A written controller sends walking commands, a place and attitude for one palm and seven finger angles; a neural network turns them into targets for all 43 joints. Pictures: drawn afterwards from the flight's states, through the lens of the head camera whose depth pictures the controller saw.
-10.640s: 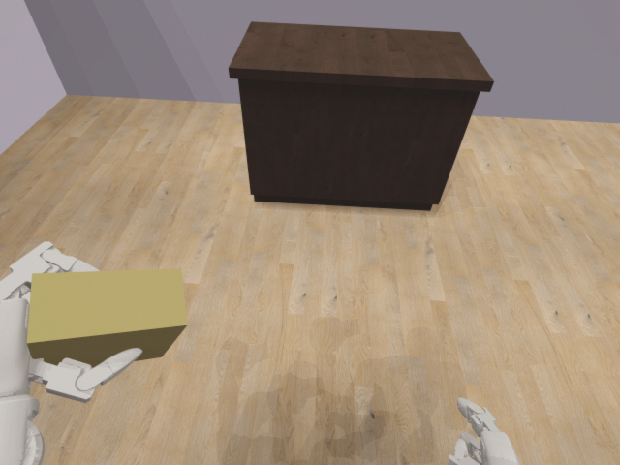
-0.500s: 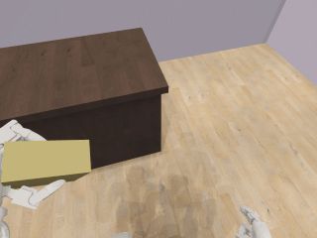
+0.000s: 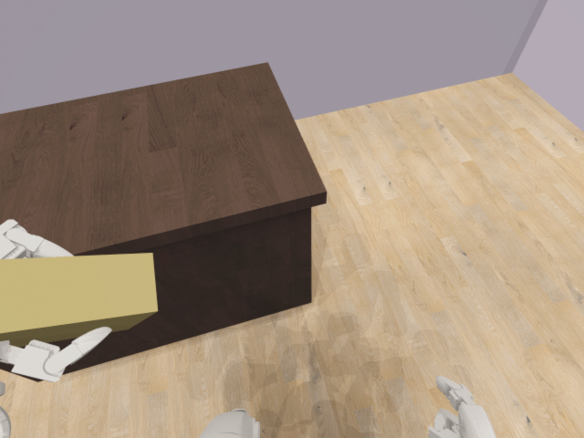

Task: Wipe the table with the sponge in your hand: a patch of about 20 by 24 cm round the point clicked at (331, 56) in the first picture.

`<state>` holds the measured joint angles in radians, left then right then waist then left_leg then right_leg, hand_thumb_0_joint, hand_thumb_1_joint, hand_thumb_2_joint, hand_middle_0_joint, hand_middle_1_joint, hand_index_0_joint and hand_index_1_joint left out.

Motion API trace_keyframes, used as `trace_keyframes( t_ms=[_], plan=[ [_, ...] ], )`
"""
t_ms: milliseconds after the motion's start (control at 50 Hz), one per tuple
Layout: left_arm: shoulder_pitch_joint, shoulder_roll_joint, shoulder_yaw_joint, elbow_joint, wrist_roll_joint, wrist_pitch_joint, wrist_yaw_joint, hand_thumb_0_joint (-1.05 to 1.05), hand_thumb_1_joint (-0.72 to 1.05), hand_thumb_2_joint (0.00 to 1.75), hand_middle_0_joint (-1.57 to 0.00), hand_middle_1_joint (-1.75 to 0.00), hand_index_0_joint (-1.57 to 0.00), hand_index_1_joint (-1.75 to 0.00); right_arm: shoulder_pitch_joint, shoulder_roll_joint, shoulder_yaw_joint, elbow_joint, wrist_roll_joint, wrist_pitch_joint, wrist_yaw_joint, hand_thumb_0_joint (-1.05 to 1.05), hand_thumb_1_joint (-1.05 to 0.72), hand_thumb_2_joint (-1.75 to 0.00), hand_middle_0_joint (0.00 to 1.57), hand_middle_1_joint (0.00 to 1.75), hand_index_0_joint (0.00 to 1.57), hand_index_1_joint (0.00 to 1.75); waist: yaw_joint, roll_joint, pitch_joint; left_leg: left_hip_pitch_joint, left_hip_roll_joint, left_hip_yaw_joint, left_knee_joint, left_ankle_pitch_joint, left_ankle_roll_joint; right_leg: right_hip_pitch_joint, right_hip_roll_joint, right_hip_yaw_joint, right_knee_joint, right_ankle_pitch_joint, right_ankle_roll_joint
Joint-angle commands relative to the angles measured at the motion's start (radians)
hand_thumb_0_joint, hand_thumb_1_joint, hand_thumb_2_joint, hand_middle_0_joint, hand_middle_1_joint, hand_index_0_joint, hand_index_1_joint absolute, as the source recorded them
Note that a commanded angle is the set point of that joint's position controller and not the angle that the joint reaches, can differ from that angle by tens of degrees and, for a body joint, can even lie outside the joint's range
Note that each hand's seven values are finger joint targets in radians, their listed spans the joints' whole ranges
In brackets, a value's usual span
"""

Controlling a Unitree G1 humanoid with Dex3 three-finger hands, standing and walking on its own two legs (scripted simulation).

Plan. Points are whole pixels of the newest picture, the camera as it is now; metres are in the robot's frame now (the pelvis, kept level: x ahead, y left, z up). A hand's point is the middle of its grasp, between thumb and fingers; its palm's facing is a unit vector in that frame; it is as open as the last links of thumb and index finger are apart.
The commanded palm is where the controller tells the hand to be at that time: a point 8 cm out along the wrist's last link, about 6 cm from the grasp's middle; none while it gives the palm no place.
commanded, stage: come to a stop and stand still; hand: left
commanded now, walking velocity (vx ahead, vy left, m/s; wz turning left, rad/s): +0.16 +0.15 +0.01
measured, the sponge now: (98, 299) +0.23 +0.21 +0.14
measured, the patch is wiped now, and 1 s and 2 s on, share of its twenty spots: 0.00 0.00 0.00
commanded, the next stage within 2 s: none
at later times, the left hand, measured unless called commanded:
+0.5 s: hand (73, 256) +0.27 +0.24 +0.17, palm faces +0.35 -0.81 -0.48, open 10.0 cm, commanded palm +0.22 +0.28 +0.17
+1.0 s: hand (2, 327) +0.20 +0.28 +0.15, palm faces +0.32 -0.86 -0.39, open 10.0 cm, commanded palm +0.15 +0.33 +0.17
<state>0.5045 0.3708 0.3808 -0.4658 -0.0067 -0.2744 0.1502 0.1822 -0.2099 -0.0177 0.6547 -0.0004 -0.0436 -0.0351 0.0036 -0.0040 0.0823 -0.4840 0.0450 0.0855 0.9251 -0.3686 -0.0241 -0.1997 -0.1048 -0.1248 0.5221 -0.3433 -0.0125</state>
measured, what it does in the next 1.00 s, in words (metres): steps on the spot: left foot, then right foot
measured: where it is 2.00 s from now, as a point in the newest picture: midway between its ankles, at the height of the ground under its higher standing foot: outside the picture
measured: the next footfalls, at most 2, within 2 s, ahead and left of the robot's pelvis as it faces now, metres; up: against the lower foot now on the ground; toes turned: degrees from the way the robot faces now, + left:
left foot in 0.12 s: +0.13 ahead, +0.16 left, +0.00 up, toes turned +8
right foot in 0.38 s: +0.09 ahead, -0.04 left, +0.00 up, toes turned +9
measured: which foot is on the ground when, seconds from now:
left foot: up 0.00-0.10, down 0.12-0.44, up 0.46-0.74, down 0.76-1.00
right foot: down 0.00-0.14, up 0.16-0.36, down 0.38-1.00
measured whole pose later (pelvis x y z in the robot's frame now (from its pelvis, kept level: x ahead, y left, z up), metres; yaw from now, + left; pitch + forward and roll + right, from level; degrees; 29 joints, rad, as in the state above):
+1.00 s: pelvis -0.02 +0.05 +0.00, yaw -2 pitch -3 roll +0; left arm 0.42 0.38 0.31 -0.38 -0.02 -0.30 0.09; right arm 0.30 -0.22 -0.01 0.56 0.01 -0.18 -0.02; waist 0.04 -0.03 0.05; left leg -0.20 -0.04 0.07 0.46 -0.22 0.06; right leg -0.29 0.00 -0.04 0.48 -0.21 -0.01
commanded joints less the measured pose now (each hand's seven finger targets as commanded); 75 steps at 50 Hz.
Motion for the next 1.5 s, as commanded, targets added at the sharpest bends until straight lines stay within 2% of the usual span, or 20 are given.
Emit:
trace_keyframes(
  t_ms=[0,60,80,100,120,160,200,300,380,420,440,540,660,680,700,740,900,1040,1160,1480],
  plan=[
    [-0.063,0.174,0.105,-0.232,-0.007,-0.049,0.033,0.0,0.1,1.3,-1.2,-1.6,-1.2,-1.6,-0.083,-0.06,-0.03,-0.19,-0.001,-0.065,-0.009,0.0,-0.9,-0.9,0.2,0.3,0.2,0.3,0.016,-0.198,-0.194,0.079,-0.037,0.106,-0.303,0.103,0.015,0.203,-0.188,0.113,-0.074,0.796,-0.091],
    [-0.065,0.183,0.105,-0.277,-0.009,-0.035,0.04,0.0,0.1,1.3,-1.2,-1.6,-1.2,-1.6,-0.048,-0.071,-0.044,-0.211,0.004,-0.059,-0.027,0.0,-0.9,-0.9,0.2,0.3,0.2,0.3,-0.012,-0.101,-0.236,0.334,-0.035,0.101,-0.522,0.352,0.021,0.124,-0.11,0.057,0.083,0.695,-0.026],
    [-0.077,0.192,0.108,-0.31,-0.016,-0.034,0.037,0.0,0.1,1.3,-1.2,-1.6,-1.2,-1.6,-0.037,-0.094,-0.054,-0.218,0.01,-0.059,-0.03,0.0,-0.9,-0.9,0.2,0.3,0.2,0.3,-0.015,0.037,-0.274,0.481,0.079,-0.008,-0.497,0.64,0.062,0.006,-0.037,0.024,0.209,0.51,0.02],
    [-0.101,0.196,0.109,-0.332,-0.022,-0.035,0.034,0.0,0.1,1.3,-1.2,-1.6,-1.2,-1.6,-0.014,-0.118,-0.069,-0.223,0.015,-0.062,-0.023,0.0,-0.9,-0.9,0.2,0.3,0.2,0.3,-0.013,0.191,-0.314,0.594,0.253,-0.214,-0.481,1.002,0.149,-0.158,0.046,0.028,0.362,-0.045,0.04],
    [-0.1,0.183,0.101,-0.27,-0.019,-0.037,0.028,0.0,0.1,1.3,-1.2,-1.6,-1.2,-1.6,0.008,-0.121,-0.076,-0.229,0.016,-0.07,-0.01,0.0,-0.9,-0.9,0.2,0.3,0.2,0.3,-0.01,0.183,-0.281,0.537,0.308,-0.268,-0.509,1.05,0.182,-0.192,0.081,0.081,0.471,-0.299,0.03],
    [-0.074,0.22,0.145,-0.314,-0.027,-0.026,0.028,0.0,0.1,1.3,-1.2,-1.6,-1.2,-1.6,-0.019,-0.099,-0.052,-0.213,-0.002,-0.081,-0.013,0.0,-0.9,-0.9,0.2,0.3,0.2,0.3,-0.006,0.278,-0.266,0.501,0.339,-0.295,-0.524,0.973,0.224,-0.235,0.054,0.133,0.479,-0.251,0.039],
    [-0.037,0.204,0.135,-0.392,-0.031,-0.013,0.029,0.0,0.1,1.3,-1.2,-1.6,-1.2,-1.6,-0.023,-0.091,-0.043,-0.215,0.004,-0.094,0.002,0.0,-0.9,-0.9,0.2,0.3,0.2,0.3,-0.006,0.274,-0.262,0.48,0.272,-0.163,-0.506,0.922,0.167,-0.191,0.069,0.092,0.347,-0.154,0.034],
    [0.027,0.172,0.123,-0.371,-0.052,0.022,0.019,0.0,0.1,1.3,-1.2,-1.6,-1.2,-1.6,-0.011,-0.093,-0.024,-0.223,-0.003,-0.125,0.011,0.0,-0.9,-0.9,0.2,0.3,0.2,0.3,-0.013,0.308,-0.221,0.344,0.262,-0.092,-0.522,0.699,0.106,-0.049,0.111,0.039,0.087,-0.035,0.036],
    [-0.009,0.177,0.132,-0.247,-0.048,0.046,0.009,0.0,0.1,1.3,-1.2,-1.6,-1.2,-1.6,-0.036,-0.087,-0.008,-0.22,0.008,-0.111,-0.011,0.0,-0.9,-0.9,0.2,0.3,0.2,0.3,-0.005,0.12,-0.195,0.197,0.203,-0.038,-0.443,0.339,0.05,0.08,0.063,0.093,-0.086,0.263,0.032],
    [-0.033,0.149,0.081,-0.201,-0.059,0.064,0.002,0.0,0.1,1.3,-1.2,-1.6,-1.2,-1.6,-0.013,-0.065,-0.007,-0.227,0.016,-0.098,-0.015,0.0,-0.9,-0.9,0.2,0.3,0.2,0.3,-0.021,-0.172,-0.194,0.173,0.006,0.014,-0.223,0.027,-0.018,-0.015,-0.121,0.362,-0.18,0.509,-0.054],
    [-0.06,0.157,0.081,-0.2,-0.061,0.07,0.008,0.0,0.1,1.3,-1.2,-1.6,-1.2,-1.6,-0.021,-0.067,-0.008,-0.218,0.02,-0.094,-0.013,0.0,-0.9,-0.9,0.2,0.3,0.2,0.3,-0.014,-0.2,-0.187,0.129,-0.031,-0.03,-0.097,-0.106,-0.018,-0.02,-0.194,0.431,-0.209,0.618,-0.094],
    [-0.131,0.19,0.096,-0.209,-0.028,0.052,0.035,0.0,0.1,1.3,-1.2,-1.6,-1.2,-1.6,-0.106,-0.045,0.028,-0.19,0.007,-0.07,-0.043,0.0,-0.9,-0.9,0.2,0.3,0.2,0.3,-0.003,-0.113,-0.232,0.063,-0.029,-0.077,-0.043,-0.107,-0.016,0.148,-0.178,0.258,-0.117,0.845,-0.109],
    [-0.007,0.171,0.097,-0.261,-0.025,0.044,0.042,0.0,0.1,1.3,-1.2,-1.6,-1.2,-1.6,-0.054,-0.073,0.003,-0.216,-0.002,-0.035,-0.042,0.0,-0.9,-0.9,0.2,0.3,0.2,0.3,0.002,-0.066,-0.253,0.178,-0.037,-0.053,-0.406,0.036,0.009,0.181,-0.141,0.249,-0.149,0.565,-0.098],
    [-1.155,0.94,0.661,-0.521,0.093,-0.063,0.042,0.0,0.1,1.3,-1.2,-1.6,-1.2,-1.6,0.087,-0.07,-0.034,-0.173,-0.01,-0.138,-0.041,0.0,-0.9,-0.9,0.2,0.3,0.2,0.3,0.033,-0.202,-0.077,0.04,-0.084,0.062,-0.419,0.126,-0.018,0.057,-0.034,0.234,-0.187,0.743,0.051],
    [-0.53,0.405,0.344,0.158,0.01,-0.034,-0.009,0.0,0.1,1.3,-1.2,-1.6,-1.2,-1.6,0.04,-0.057,-0.04,-0.136,-0.009,-0.142,-0.035,0.0,-0.9,-0.9,0.2,0.3,0.2,0.3,0.033,-0.119,-0.303,0.18,-0.07,-0.071,-0.428,0.238,0.045,0.115,-0.099,0.234,-0.087,0.623,-0.058],
    [-0.196,0.137,0.111,0.127,-0.052,-0.058,-0.046,0.0,0.1,1.3,-1.2,-1.6,-1.2,-1.6,0.032,-0.097,-0.043,-0.212,0.028,-0.162,0.009,0.0,-0.9,-0.9,0.2,0.3,0.2,0.3,0.054,0.138,-0.283,0.245,-0.018,-0.049,-0.5,0.268,0.031,0.181,-0.081,0.291,-0.132,0.546,-0.01],
    [-0.207,0.202,0.083,-0.112,-0.042,-0.089,-0.027,0.0,0.1,1.3,-1.2,-1.6,-1.2,-1.6,-0.012,-0.13,-0.021,-0.258,0.022,-0.2,0.016,0.0,-0.9,-0.9,0.2,0.3,0.2,0.3,0.048,-0.006,-0.07,-0.008,0.062,-0.184,-0.709,-0.19,0.087,0.124,0.05,0.19,-0.085,-0.057,0.008],
    [-0.397,0.226,0.095,-0.168,-0.023,-0.102,-0.045,0.0,0.1,1.3,-1.2,-1.6,-1.2,-1.6,-0.02,-0.115,-0.011,-0.258,0.011,-0.233,0.022,0.0,-0.9,-0.9,0.2,0.3,0.2,0.3,0.042,0.139,-0.105,-0.021,0.089,-0.225,-0.747,-0.271,0.106,0.189,0.087,0.18,0.018,0.064,0.004],
    [-0.338,0.124,0.022,-0.102,-0.014,-0.086,-0.059,0.0,0.1,1.3,-1.2,-1.6,-1.2,-1.6,-0.012,-0.107,-0.006,-0.234,0.008,-0.248,0.042,0.0,-0.9,-0.9,0.2,0.3,0.2,0.3,0.041,0.058,-0.054,-0.034,0.076,-0.234,-0.759,-0.297,0.089,0.185,0.112,0.209,-0.023,0.067,0.009],
    [-0.311,0.128,0.036,-0.15,-0.009,-0.061,-0.052,0.0,0.1,1.3,-1.2,-1.6,-1.2,-1.6,-0.025,-0.112,-0.007,-0.241,-0.008,-0.202,0.022,0.0,-0.9,-0.9,0.2,0.3,0.2,0.3,0.033,0.057,-0.14,0.198,0.024,-0.188,-0.688,0.02,0.041,0.129,0.123,0.252,-0.159,0.207,-0.005]
  ],
)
